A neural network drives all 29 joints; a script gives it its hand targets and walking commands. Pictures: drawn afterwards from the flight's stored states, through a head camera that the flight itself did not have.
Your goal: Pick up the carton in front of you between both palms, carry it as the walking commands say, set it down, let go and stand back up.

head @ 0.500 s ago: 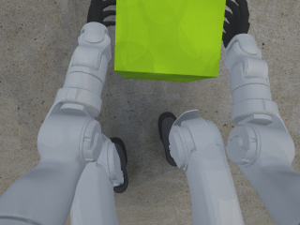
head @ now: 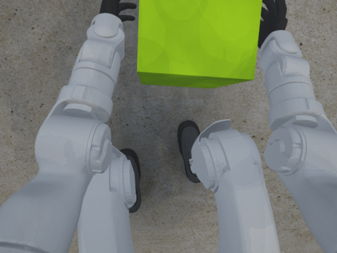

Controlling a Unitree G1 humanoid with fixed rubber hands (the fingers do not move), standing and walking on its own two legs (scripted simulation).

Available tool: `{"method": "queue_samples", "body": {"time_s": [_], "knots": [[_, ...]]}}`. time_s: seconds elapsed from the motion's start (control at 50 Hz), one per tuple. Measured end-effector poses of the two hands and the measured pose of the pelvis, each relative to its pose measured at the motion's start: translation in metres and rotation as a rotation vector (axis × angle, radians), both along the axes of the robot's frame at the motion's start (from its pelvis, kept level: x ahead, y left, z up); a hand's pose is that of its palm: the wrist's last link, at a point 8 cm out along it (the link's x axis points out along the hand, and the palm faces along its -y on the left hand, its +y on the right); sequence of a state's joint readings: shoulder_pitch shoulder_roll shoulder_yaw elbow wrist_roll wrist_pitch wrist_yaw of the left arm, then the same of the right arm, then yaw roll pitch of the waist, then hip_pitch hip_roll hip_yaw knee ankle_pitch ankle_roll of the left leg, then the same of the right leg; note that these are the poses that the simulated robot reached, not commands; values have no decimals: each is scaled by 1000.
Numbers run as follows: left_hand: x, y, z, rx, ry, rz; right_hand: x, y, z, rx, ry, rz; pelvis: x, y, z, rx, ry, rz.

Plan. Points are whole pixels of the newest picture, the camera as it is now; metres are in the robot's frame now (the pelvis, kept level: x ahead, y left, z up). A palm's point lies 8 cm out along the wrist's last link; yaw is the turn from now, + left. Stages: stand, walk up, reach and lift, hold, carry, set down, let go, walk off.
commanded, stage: set down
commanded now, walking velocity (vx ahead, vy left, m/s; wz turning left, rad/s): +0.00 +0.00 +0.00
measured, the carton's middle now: (187, 38) +0.50 -0.12 -0.24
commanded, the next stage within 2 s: let go in 1.66 s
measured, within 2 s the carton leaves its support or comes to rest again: rests again in 0.12 s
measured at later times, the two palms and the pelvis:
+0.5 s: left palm (93, 24) +0.54 +0.07 -0.19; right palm (267, 50) +0.44 -0.28 -0.18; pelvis -0.01 -0.01 +0.00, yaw +0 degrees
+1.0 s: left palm out of the picture +0.57 +0.06 -0.05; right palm (326, 32) +0.45 -0.30 -0.05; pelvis +0.00 -0.01 +0.07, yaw -1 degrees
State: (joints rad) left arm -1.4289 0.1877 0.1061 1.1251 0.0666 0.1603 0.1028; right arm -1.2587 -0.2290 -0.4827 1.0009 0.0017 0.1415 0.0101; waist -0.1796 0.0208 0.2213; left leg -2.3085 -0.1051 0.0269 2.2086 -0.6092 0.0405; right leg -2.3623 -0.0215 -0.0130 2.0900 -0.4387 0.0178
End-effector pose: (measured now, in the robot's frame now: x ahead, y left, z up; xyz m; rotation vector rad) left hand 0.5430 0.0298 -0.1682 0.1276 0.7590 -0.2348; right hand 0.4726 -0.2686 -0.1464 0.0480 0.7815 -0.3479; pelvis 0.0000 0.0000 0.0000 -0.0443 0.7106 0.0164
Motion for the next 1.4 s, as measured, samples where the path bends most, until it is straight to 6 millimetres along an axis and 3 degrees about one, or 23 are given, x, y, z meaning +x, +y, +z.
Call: {"method": "queue_samples", "body": {"time_s": [0.36,0.54,0.64,0.8,1.02,1.4], "knots": [[1,-1,-5,-21,-34,-38,-4,-6,-9,-2,-1,-1,-3,-3,-3,2,-44,-9],[0,49,-23,74,-34,39,-32,-19,-37,-39,52,-77,-5,-7,2,6,-61,-6],[8,49,-11,56,-70,37,-28,-25,-33,-39,4,-79,-5,-11,3,12,-53,-1],[21,28,38,52,-151,35,-17,-33,16,-28,-118,-87,-3,-14,15,25,-49,-31],[25,34,124,74,-110,65,-26,-31,98,-20,-122,-85,5,-15,73,44,26,-48],[24,42,228,60,-134,41,-26,-37,213,-35,-134,-79,25,-12,163,30,96,-39]]}}
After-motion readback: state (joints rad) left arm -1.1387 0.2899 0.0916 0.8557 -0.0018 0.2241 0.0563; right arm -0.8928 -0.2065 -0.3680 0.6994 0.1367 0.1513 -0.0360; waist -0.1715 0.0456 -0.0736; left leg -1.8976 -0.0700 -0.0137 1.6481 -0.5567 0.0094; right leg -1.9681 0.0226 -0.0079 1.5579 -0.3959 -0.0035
